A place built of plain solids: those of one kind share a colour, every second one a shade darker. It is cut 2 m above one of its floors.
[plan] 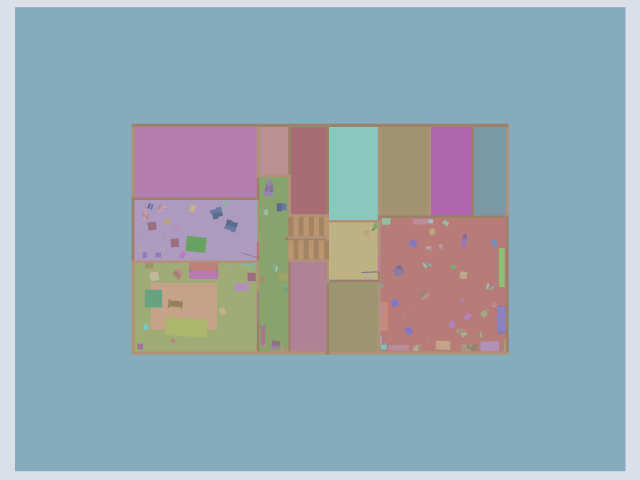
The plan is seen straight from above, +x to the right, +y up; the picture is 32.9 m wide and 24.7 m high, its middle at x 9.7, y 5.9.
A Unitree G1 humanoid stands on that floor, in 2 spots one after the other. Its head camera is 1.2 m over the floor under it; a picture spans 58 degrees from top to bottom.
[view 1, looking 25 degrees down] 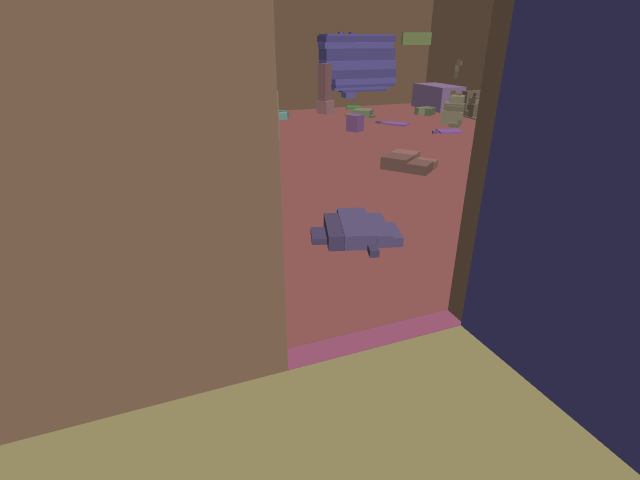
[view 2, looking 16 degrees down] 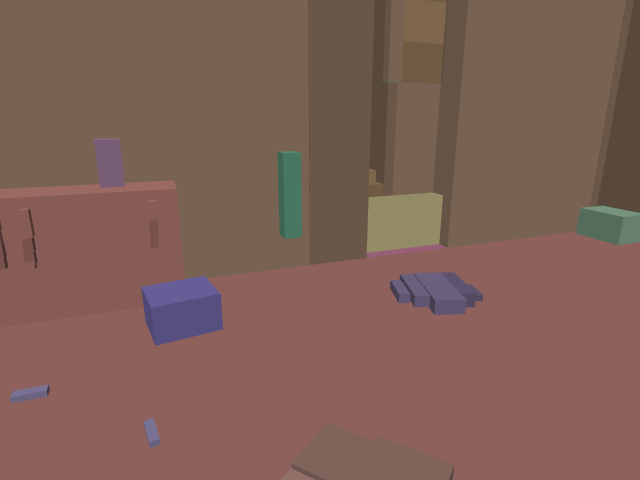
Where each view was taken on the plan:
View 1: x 11.38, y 5.47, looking -21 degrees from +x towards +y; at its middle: tshirt_floor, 2.76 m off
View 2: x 16.03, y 2.58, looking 159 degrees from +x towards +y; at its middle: wall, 3.60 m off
